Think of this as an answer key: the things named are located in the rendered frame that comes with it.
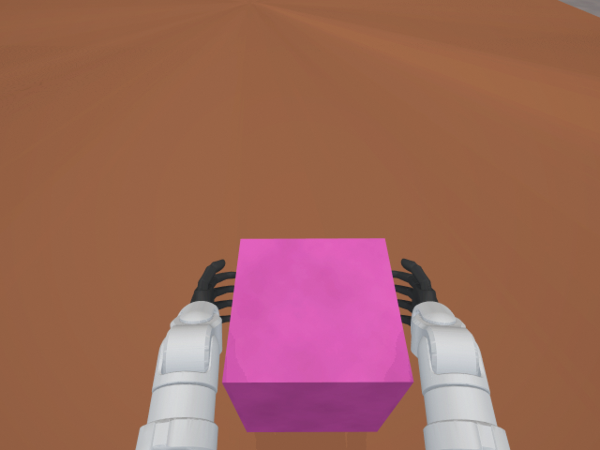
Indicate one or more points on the robot left forearm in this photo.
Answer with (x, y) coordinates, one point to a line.
(182, 408)

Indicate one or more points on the robot left hand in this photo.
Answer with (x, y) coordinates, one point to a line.
(206, 291)

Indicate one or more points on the carton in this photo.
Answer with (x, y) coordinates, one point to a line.
(316, 342)

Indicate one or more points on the robot right hand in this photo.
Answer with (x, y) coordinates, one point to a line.
(420, 292)

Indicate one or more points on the robot right forearm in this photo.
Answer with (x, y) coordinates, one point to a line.
(454, 383)

